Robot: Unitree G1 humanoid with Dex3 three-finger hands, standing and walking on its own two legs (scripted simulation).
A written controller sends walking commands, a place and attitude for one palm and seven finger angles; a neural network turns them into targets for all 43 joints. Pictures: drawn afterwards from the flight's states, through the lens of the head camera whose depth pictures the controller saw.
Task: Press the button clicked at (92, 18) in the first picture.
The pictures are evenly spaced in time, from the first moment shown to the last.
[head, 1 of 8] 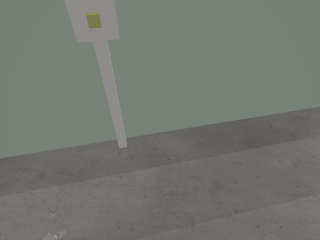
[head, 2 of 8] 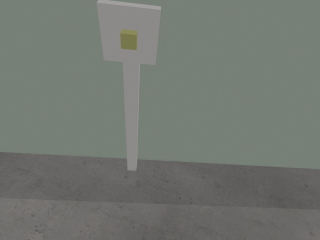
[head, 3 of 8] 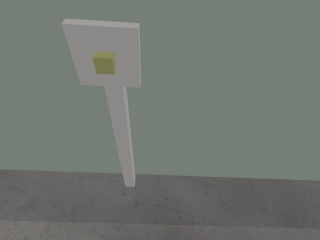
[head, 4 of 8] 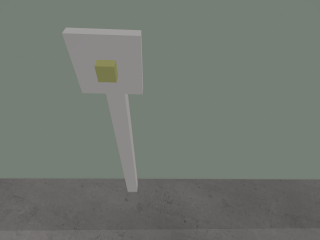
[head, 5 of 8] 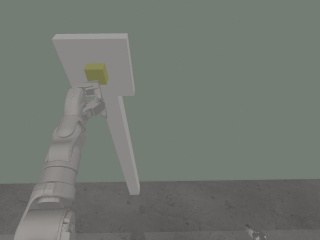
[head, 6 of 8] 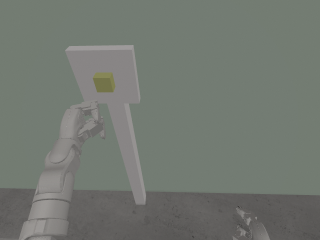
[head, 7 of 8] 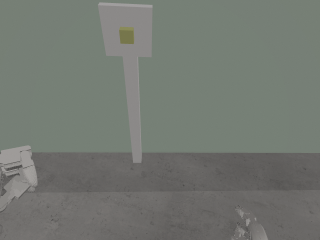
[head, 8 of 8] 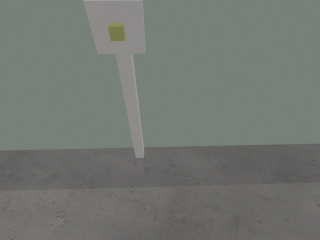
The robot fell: no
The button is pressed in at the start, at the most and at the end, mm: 0 11 0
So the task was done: yes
